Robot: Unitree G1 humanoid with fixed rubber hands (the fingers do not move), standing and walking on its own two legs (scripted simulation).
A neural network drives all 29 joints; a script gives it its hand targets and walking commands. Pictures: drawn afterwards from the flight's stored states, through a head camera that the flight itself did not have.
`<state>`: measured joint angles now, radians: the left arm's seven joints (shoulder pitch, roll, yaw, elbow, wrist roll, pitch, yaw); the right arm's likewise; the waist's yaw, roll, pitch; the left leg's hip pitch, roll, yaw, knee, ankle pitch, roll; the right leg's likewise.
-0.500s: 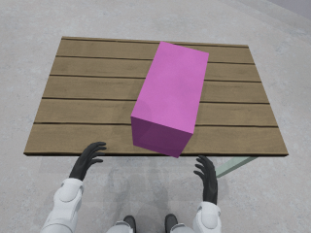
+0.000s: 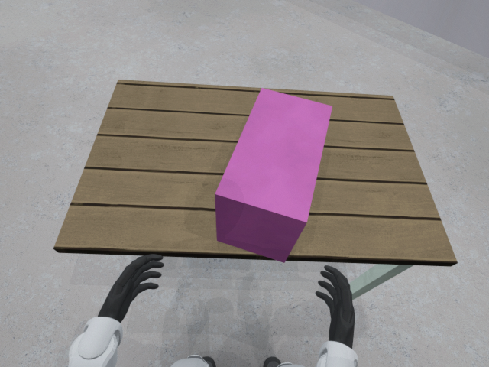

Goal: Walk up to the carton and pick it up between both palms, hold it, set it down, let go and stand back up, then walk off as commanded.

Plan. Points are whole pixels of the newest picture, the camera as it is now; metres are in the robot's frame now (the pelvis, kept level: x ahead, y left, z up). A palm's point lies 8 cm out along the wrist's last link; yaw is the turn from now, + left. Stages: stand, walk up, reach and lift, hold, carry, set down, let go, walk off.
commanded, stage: set down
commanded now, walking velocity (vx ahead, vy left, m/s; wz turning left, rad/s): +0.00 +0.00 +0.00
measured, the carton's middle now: (273, 175) +0.49 -0.06 -0.07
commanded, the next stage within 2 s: none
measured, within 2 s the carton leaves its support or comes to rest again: neither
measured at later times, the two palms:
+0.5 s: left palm (111, 317) +0.20 +0.21 -0.05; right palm (356, 333) +0.18 -0.18 -0.06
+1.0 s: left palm (115, 327) +0.18 +0.21 -0.07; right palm (374, 338) +0.17 -0.21 -0.06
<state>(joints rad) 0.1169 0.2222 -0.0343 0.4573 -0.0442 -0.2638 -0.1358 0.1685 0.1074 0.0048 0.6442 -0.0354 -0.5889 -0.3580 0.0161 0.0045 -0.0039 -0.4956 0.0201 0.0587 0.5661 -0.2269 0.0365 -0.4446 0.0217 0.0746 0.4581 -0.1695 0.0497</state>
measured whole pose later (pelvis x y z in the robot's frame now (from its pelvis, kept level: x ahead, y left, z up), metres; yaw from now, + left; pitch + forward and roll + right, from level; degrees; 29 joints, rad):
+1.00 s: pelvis +0.02 +0.00 +0.00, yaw +0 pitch +1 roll -2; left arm 0.21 0.24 -0.12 0.44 -0.08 -0.09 -0.01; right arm 0.24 -0.07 -0.10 0.64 0.03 -0.38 -0.07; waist 0.05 0.00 0.06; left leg -0.32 0.02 0.06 0.57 -0.27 0.04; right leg -0.27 0.02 0.07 0.46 -0.22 0.04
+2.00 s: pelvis +0.02 -0.01 +0.01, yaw +0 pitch +1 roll -1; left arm 0.21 0.24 -0.09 0.44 -0.08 0.08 0.05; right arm 0.19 -0.15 -0.07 0.64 0.03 -0.21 0.02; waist 0.05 0.00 0.06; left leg -0.29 0.02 0.06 0.52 -0.25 0.03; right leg -0.26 0.02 0.07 0.46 -0.22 0.03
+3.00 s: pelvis +0.03 -0.02 +0.00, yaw +0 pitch +2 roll -1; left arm 0.21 0.29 -0.02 0.60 -0.02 0.03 -0.01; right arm 0.20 -0.33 -0.03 0.69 0.01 -0.06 0.02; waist 0.03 0.00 -0.01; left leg -0.28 0.02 0.06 0.52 -0.27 0.03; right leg -0.26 0.02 0.07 0.48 -0.25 0.02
